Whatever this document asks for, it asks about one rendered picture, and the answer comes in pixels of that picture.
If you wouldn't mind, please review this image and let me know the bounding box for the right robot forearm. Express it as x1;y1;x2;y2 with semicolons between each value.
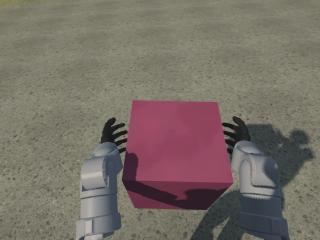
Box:
230;140;290;240

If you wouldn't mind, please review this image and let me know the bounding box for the right robot hand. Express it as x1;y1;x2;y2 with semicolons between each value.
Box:
222;116;251;155

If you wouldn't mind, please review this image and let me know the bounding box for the carton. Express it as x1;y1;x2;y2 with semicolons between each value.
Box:
122;100;234;210

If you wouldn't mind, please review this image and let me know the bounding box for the left robot forearm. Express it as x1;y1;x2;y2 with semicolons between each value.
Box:
75;142;123;240

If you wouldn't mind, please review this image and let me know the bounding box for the left robot hand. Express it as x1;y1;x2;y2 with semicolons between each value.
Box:
100;117;128;154

